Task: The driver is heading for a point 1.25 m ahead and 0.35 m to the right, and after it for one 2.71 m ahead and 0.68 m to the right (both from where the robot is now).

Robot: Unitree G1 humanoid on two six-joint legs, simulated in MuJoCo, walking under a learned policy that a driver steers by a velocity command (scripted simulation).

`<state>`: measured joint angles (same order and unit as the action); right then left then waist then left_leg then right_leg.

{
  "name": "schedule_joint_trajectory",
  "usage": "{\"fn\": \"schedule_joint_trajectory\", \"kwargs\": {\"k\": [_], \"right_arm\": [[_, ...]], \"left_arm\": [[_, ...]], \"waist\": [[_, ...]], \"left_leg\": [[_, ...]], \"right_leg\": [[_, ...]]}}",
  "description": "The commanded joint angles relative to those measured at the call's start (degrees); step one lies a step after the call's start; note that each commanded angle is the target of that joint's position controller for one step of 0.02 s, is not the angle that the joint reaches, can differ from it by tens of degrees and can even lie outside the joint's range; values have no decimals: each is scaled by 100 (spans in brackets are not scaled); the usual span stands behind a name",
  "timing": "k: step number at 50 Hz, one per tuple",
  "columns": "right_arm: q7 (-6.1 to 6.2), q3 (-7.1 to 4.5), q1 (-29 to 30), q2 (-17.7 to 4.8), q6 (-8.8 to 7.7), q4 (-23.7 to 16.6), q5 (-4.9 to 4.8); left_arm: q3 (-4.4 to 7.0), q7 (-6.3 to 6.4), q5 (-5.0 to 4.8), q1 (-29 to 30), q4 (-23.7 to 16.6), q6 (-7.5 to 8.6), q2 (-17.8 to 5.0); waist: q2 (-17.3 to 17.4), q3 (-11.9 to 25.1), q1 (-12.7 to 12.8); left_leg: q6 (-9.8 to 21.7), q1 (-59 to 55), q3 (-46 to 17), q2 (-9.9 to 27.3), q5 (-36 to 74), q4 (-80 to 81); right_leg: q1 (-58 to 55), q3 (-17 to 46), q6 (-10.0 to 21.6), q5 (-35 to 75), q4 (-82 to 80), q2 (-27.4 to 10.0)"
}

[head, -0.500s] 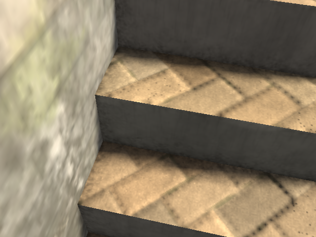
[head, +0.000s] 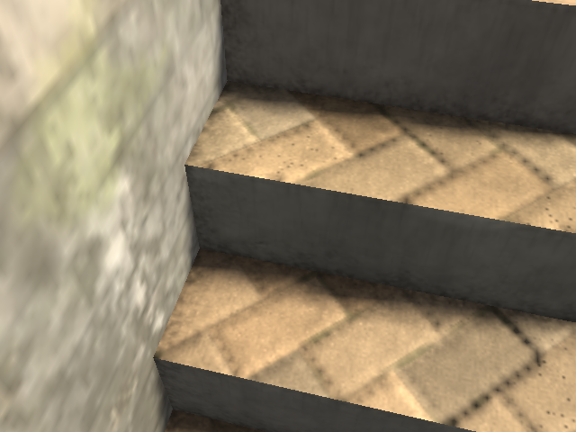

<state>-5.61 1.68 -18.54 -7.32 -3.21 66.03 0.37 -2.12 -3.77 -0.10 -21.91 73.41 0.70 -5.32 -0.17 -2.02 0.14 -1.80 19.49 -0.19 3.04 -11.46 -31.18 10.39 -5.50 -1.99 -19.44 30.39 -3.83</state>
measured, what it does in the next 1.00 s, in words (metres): stands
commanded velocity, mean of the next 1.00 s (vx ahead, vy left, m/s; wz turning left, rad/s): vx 0.04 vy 0.01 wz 0.00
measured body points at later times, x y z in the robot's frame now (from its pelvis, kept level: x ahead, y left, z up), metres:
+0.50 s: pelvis +0.03 +0.02 +0.00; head +0.05 +0.03 +0.45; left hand -0.05 +0.20 -0.17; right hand +0.04 -0.20 -0.16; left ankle +0.06 +0.14 -0.73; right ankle -0.04 -0.13 -0.73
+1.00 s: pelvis +0.01 +0.01 -0.01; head +0.03 +0.02 +0.44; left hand -0.03 +0.20 -0.17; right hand -0.01 -0.19 -0.17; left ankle +0.06 +0.14 -0.73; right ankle -0.03 -0.13 -0.73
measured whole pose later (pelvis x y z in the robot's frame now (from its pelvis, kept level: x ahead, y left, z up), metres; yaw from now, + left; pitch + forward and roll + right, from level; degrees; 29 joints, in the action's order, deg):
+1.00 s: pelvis +0.01 +0.01 -0.01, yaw +0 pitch +0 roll +0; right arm -4.9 2.3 -17.3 -7.8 -3.2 67.2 0.1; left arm -2.4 -3.4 -1.2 -18.8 70.0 2.8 -5.7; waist -0.8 -0.6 -0.5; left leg -0.2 21.8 3.8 3.1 -13.5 -34.9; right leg 12.4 -5.5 -2.6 -22.3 34.6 -5.1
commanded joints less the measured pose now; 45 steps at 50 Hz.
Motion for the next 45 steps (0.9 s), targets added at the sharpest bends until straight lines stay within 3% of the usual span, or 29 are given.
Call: {"fn": "schedule_joint_trajectory", "kwargs": {"k": [1,12,13,14,15,16,17,18,19,20,21,22,24,25,26,28,29,30,32,33,35,41,42,45], "right_arm": [[-11,-23,-439,-298,-18,-83,8],[27,3,-586,-231,31,-78,14],[136,-281,-930,-999,90,-110,147],[237,-300,-429,-878,73,-346,267],[350,-327,-146,-699,38,-504,318],[422,-268,84,-332,13,-593,273],[453,-144,357,216,-67,-620,158],[415,-29,209,650,-72,-516,3],[329,88,-322,927,-59,-433,-113],[223,88,-417,490,-65,-393,-182],[110,10,-142,-52,-76,-458,-188],[114,-80,-281,-397,-6,-508,-119],[34,-19,-499,-158,-17,-291,-76],[-88,116,-536,147,92,-82,-144],[-173,152,-474,147,171,-127,-225],[-244,113,-392,-180,233,-68,-161],[-237,83,-382,-288,206,-39,-173],[-144,-12,-266,-587,53,-171,-117],[-72,12,-43,-478,-46,-202,-91],[-19,54,-90,-416,-27,-81,2],[50,32,-160,-384,-33,-86,-77],[8,50,-245,-280,-21,-33,-99],[-17,53,-203,-303,-36,-28,-43],[4,32,-86,-382,-82,-56,-38]], "left_arm": [[5,-4,4,-692,137,-8,-270],[-1,-1,-4,-944,178,-17,-143],[284,119,266,-1298,21,11,-922],[356,262,328,-1096,-137,110,-1021],[418,364,299,-1397,-100,186,-987],[449,403,239,-1798,3,222,-878],[380,394,34,-1594,-57,305,-470],[106,275,-108,-728,-310,305,187],[-3,100,-338,-43,-465,214,351],[241,23,-312,-450,-398,83,-375],[233,81,-241,-689,-400,65,-383],[197,165,-137,-634,-483,124,-334],[89,213,-98,-725,-393,187,-137],[-43,175,-21,-661,-369,125,134],[-61,157,-14,-669,-346,74,7],[-135,116,-78,-558,-345,95,-68],[-110,136,-99,-517,-312,153,-253],[-36,115,-180,-552,-251,199,-436],[1,110,-137,-274,-262,216,-472],[-47,33,-112,-257,-306,231,-218],[19,61,-143,-261,-309,280,-383],[-8,53,-137,-276,-310,223,-302],[-17,24,-127,-173,-342,220,-278],[9,21,-127,-178,-314,218,-378]], "waist": [[-16,-439,4],[-37,-446,54],[-52,-241,180],[-251,-735,272],[-504,-689,413],[-833,-556,605],[-773,-614,503],[-389,-632,34],[-162,-354,-509],[68,-202,-123],[255,75,115],[18,380,27],[65,519,34],[38,167,30],[23,148,79],[118,178,22],[83,257,6],[181,292,44],[163,171,47],[253,121,73],[45,256,50],[2,-18,14],[-13,-135,7],[-12,-152,-17]], "left_leg": [[287,-11,190,-46,-205,631],[314,-76,222,-40,111,660],[767,282,-141,185,-2702,467],[883,1226,-302,236,-2778,368],[828,1655,-131,154,-2081,123],[611,1956,238,-60,-1063,-389],[402,1995,418,-65,-89,-470],[313,991,251,134,406,17],[291,-741,255,259,1350,699],[307,-1008,401,-38,1455,613],[544,-1084,131,49,2731,290],[794,-1329,80,172,3334,121],[851,-1404,0,349,3268,152],[851,-1107,-202,463,2631,387],[816,-890,-310,558,1872,449],[686,-380,-169,471,1359,367],[585,-298,-33,375,1427,235],[487,-347,238,227,1392,175],[483,-100,299,197,1384,93],[481,0,384,120,1482,104],[467,-41,402,127,1353,7],[475,-36,229,251,320,293],[462,40,200,237,139,308],[428,60,227,227,56,318]], "right_leg": [[439,96,336,50,-814,-22],[350,81,342,341,-792,-27],[403,778,957,-2269,-833,-569],[402,1267,1194,-2749,-948,-776],[-36,1779,1391,-2774,-1154,-1050],[-642,2349,1647,-2409,-1607,-1382],[-738,2481,1645,-1261,-1644,-1454],[104,2041,1197,-458,-1547,-1135],[1205,1263,651,581,-1182,-680],[1097,600,488,1004,-721,-470],[876,-13,93,1789,-203,24],[892,-136,-26,1945,304,35],[1102,-158,-56,1283,728,-36],[1333,-215,-140,368,768,-43],[1243,-217,-219,-3,479,-90],[692,-172,-181,337,166,-179],[519,-207,-149,520,75,-186],[592,-146,19,653,37,-226],[456,-126,130,984,7,-231],[337,29,239,1629,66,-330],[199,38,246,1881,66,-319],[567,-15,160,478,-117,-226],[627,20,180,297,-215,-220],[640,39,206,217,-279,-225]]}}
